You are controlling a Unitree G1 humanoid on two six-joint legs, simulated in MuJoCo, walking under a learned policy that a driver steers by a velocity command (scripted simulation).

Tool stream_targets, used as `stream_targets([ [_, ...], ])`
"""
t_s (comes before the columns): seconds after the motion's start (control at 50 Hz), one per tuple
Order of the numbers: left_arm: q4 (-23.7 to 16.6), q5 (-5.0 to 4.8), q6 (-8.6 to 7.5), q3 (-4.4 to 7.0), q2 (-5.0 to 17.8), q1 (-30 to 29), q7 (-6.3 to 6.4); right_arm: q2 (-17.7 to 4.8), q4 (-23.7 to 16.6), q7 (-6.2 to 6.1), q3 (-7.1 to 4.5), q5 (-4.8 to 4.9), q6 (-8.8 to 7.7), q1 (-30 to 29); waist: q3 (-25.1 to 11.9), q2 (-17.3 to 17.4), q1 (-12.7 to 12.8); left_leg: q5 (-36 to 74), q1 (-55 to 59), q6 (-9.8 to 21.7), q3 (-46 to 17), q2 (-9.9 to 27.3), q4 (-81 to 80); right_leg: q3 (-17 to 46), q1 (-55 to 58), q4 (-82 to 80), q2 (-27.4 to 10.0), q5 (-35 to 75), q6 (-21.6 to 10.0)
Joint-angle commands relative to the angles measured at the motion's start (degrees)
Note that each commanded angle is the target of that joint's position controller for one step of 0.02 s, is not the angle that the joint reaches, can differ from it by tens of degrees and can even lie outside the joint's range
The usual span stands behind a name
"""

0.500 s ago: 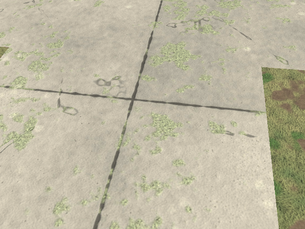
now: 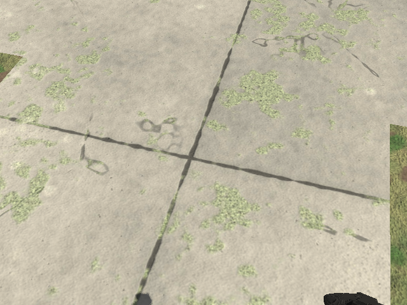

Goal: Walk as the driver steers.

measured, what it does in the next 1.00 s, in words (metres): walks ahead: left foot, then right foot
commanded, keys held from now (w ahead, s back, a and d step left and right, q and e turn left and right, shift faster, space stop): w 1.00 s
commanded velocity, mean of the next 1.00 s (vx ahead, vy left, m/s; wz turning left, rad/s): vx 0.50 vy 0.00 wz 0.00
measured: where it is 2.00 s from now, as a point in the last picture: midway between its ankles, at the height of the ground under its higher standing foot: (238, 134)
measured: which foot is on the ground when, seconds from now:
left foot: up 0.00-0.02, down 0.04-0.60, up 0.62-1.00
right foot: down 0.00-0.06, up 0.08-0.58, down 0.60-1.00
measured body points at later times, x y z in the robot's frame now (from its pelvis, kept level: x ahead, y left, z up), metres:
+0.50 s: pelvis +0.27 -0.01 +0.01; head +0.30 -0.01 +0.46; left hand +0.47 +0.20 -0.10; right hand +0.17 -0.24 -0.13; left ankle +0.15 +0.05 -0.72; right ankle +0.44 -0.14 -0.69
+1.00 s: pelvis +0.54 -0.05 +0.02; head +0.56 -0.05 +0.47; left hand +0.45 +0.18 -0.12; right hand +0.70 -0.27 -0.11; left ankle +0.70 +0.09 -0.67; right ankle +0.46 -0.11 -0.72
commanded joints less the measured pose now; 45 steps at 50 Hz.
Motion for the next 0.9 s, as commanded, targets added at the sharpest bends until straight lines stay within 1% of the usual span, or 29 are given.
stream_targets([
  [0.02,-1.93,0.32,-0.06,2.18,10.96,-2.46,0.78,-8.61,3.78,-1.62,-3.04,0.14,-1.09,18.86,-8.46,-6.04,-11.92,-1.27,23.63,3.58,-1.23,-2.55,-5.01,2.16,-6.72,25.64,-15.76,72.54,0.7],
  [0.04,-2.96,0.02,-0.12,1.9,10.25,-3.74,0.31,-11.04,5.76,-2.38,-4.03,-0.93,-1.35,27.17,-13.19,-3.38,-15.35,-6.23,36.62,6.19,-8.58,4.64,-6.26,1.24,-16.38,39.78,-13.72,56.54,0.2],
  [0.06,-4.13,-0.32,-0.11,0.91,4.55,-0.17,-0.17,-15.16,5.97,-2.47,-4.96,-2.07,-1.35,30.32,-17.93,7.1,-12.14,-9.7,47.94,11.55,-30.69,20.31,-7.1,-2.68,-32.1,60.89,-5.07,9.82,0.95],
  [0.08,-3.3,-0.46,0.27,1.81,6.75,3.4,-0.49,-13.73,6.2,-1.62,-4.95,-0.46,-0.92,27.07,-17.99,7.89,-9.16,-16.94,48.78,17.69,-49.74,25.15,-16.25,2.13,-44.8,71.55,-0.3,-6.96,0.63],
  [0.1,-4.8,0.4,0.28,2.33,9.39,-2.59,-0.46,-10.4,5.09,-1.22,-4.33,0.91,-0.96,20.27,-8.02,2.1,-7.1,-23.02,39.64,15.31,-41.67,22.83,-20.18,3.76,-48.51,68.95,-5.11,-0.31,-0.33],
  [0.12,-5.74,0.59,0.07,2.47,9.31,-6.77,-0.89,-7.17,4.59,-0.87,-3.6,0.98,-1.4,16.66,-2.67,-0.26,-6.1,-20.33,31.29,13.62,-35.5,20.6,-23.0,3.11,-47.13,65.93,-6.72,3.31,-0.33],
  [0.14,-5.7,0.72,0.33,2.47,8.15,-7.73,-1.08,-5.15,5.15,-0.79,-3.0,0.46,-1.99,15.79,-0.08,-2.62,-3.99,-14.48,25.66,11.53,-30.56,18.21,-24.47,3.16,-44.47,62.75,-8.43,4.74,-0.01],
  [0.16,-5.56,1.28,1.04,2.33,7.05,-7.19,-1.37,-4.06,6.14,-1.05,-2.51,0.32,-2.61,16.67,0.17,-2.44,-2.4,-9.08,21.95,9.92,-26.35,16.13,-25.13,3.2,-41.37,60.02,-9.58,5.21,0.73],
  [0.18,-5.15,1.47,1.72,1.98,5.27,-6.19,-1.79,-3.72,7.16,-1.22,-2.26,0.32,-3.14,17.69,-0.23,-1.47,-1.39,-5.67,20.13,8.96,-23.01,14.8,-25.85,2.72,-39.3,58.01,-10.16,5.62,1.48],
  [0.22,-5.84,1.49,2.46,1.95,4.56,-7.94,-2.26,-5.2,8.93,-1.24,-2.44,0.57,-4.07,20.79,0.07,-0.33,-1.03,0.28,19.16,8.59,-18.87,13.48,-26.77,1.12,-40.29,54.89,-10.96,7.39,2.54],
  [0.26,-7.82,1.4,2.9,2.04,5.2,-13.59,-2.47,-6.59,9.89,-1.17,-2.59,0.65,-4.23,22.9,1.36,0.43,-1.74,2.03,19.75,7.79,-15.96,12.33,-28.25,-0.36,-44.5,50.47,-12.25,12.03,3.5],
  [0.34,-11.02,0.71,2.97,1.75,5.24,-24.21,-2.65,-6.32,11.2,-1.15,-2.08,0.86,-3.95,27.62,1.97,1.37,-4.7,10.83,23.88,4.67,-11.92,10.06,-27.64,-3.08,-47.84,38.06,-12.07,20.91,4.77],
  [0.38,-12.06,0.43,2.94,1.42,4.76,-28.18,-2.71,-6.34,11.97,-1.39,-1.88,0.77,-3.91,30.19,1.69,2.23,-6.18,13.55,26.81,3.62,-11.07,9.96,-26.88,-4.1,-47.44,32.88,-11.07,23.59,4.83],
  [0.44,-13.42,0.36,2.84,1.23,4.95,-33.16,-2.61,-6.5,13.04,-1.88,-1.67,0.27,-3.66,33.23,1.82,2.9,-7.89,17.34,33.27,3.95,-11.08,11.24,-24.96,-4.89,-48.29,27.55,-9.63,23.15,4.33],
  [0.5,-14.79,0.39,2.31,1.42,5.68,-35.88,-2.52,-7.34,13.91,-2.47,-1.8,-0.41,-3.34,34.06,2.21,3.31,-7.79,22.62,39.29,5.07,-11.61,13.93,-21.82,-4.79,-48.29,23.88,-8.55,18.15,2.77],
  [0.54,-14.0,0.43,1.75,1.89,6.45,-32.23,-2.18,-8.09,13.92,-2.81,-1.98,-0.51,-3.26,31.96,0.77,3.79,-5.06,33.85,39.77,4.17,-10.4,14.46,-16.71,-5.52,-41.23,20.74,-6.35,13.28,0.82],
  [0.56,-12.14,0.51,1.4,2.46,7.32,-26.55,-1.77,-8.64,13.97,-2.85,-2.12,-0.44,-3.19,31.1,-2.02,4.09,-2.64,40.66,39.22,3.45,-9.75,14.05,-10.66,-6.07,-33.97,19.02,-4.44,11.82,-0.36],
  [0.58,-8.74,0.85,0.85,3.28,8.6,-16.76,-1.23,-8.74,13.84,-2.71,-2.1,-0.11,-3.04,29.93,-6.88,2.68,1.57,40.51,35.91,2.35,-7.87,12.15,-0.35,-6.43,-22.07,15.34,-3.4,14.3,-1.97],
  [0.6,-6.19,2.26,0.32,4.57,12.37,-6.35,-0.51,-7.59,12.27,-2.55,-1.62,0.47,-3.28,29.08,-13.44,-0.04,5.35,25.03,24.23,1.38,-6.53,10.06,14.2,2.81,-6.24,15.38,-12.25,11.16,-4.87],
  [0.62,-5.42,3.14,0.57,6.23,18.3,-0.98,-0.46,-1.32,11.11,-1.91,-0.41,2.85,-3.25,35.63,-22.27,-13.42,3.53,-13.73,2.76,-1.75,-2.08,-0.21,37.95,30.87,11.24,12.0,-30.26,7.59,-13.82],
  [0.64,-5.31,0.71,1.36,5.77,14.83,-4.13,-1.17,-7.49,11.94,-2.16,-2.16,1.14,-3.18,32.94,-20.41,-6.16,2.99,-24.18,-3.21,-0.76,-9.62,-0.45,43.76,37.66,7.26,6.38,-29.35,6.41,-13.72],
  [0.66,-5.98,-0.05,1.33,5.02,12.44,-10.82,-1.39,-7.57,9.85,-2.01,-2.54,0.74,-3.29,27.59,-10.57,-4.88,0.09,-18.79,-5.61,-0.46,-10.36,2.72,42.64,27.61,-1.59,4.84,-26.98,7.23,-11.69],
  [0.68,-6.32,0.05,0.85,4.31,9.21,-14.37,-1.65,-6.59,9.09,-1.79,-2.39,0.58,-3.5,24.56,-6.26,-2.54,-1.23,-15.03,-4.09,-0.57,-10.14,4.58,39.57,21.7,-8.91,2.62,-24.61,12.55,-10.09],
  [0.7,-5.83,0.12,0.41,3.78,7.41,-15.35,-1.58,-5.72,9.03,-1.59,-2.54,0.09,-2.99,23.57,-3.69,-2.44,-2.96,-13.52,-1.74,-0.84,-9.95,6.01,36.51,16.83,-13.95,1.27,-21.9,16.28,-7.97],
  [0.72,-4.81,0.0,0.13,3.15,5.43,-15.3,-1.38,-4.49,9.15,-1.22,-2.36,-0.75,-2.12,24.52,-2.88,-3.48,-4.73,-12.69,1.19,-1.49,-9.72,6.85,34.02,12.98,-17.77,0.06,-19.66,18.67,-6.31],
  [0.74,-3.97,0.04,-0.28,2.93,5.0,-14.04,-1.28,-3.3,9.48,-0.81,-2.26,-1.02,-1.4,25.2,-3.04,-3.88,-5.35,-12.18,2.89,-1.97,-9.2,6.82,32.8,11.03,-19.17,-0.58,-18.81,20.93,-5.86],
  [0.78,-2.33,-0.29,-1.0,3.12,6.32,-11.0,-1.17,-2.79,8.88,-0.25,-2.35,-1.21,-0.57,23.92,-2.51,-3.87,-6.1,-10.59,1.83,-2.77,-7.95,7.08,30.79,8.33,-19.96,-1.68,-17.82,24.84,-6.03],
  [0.82,-1.45,-0.26,-1.13,3.27,7.55,-8.93,-1.12,-3.22,7.1,0.0,-2.41,-1.21,-0.07,18.93,-0.77,-3.92,-5.68,-6.63,-1.98,-3.61,-6.91,8.05,27.35,6.54,-19.99,-3.4,-17.19,24.64,-5.99],
  [0.9,-0.31,-0.25,-0.9,2.74,7.09,-4.89,-1.11,-3.47,3.57,0.11,-2.05,-0.54,-0.07,8.28,1.3,-3.96,-3.36,0.99,-5.45,-4.82,-5.0,8.28,15.64,3.9,-17.79,-4.44,-15.68,27.91,-5.01],
])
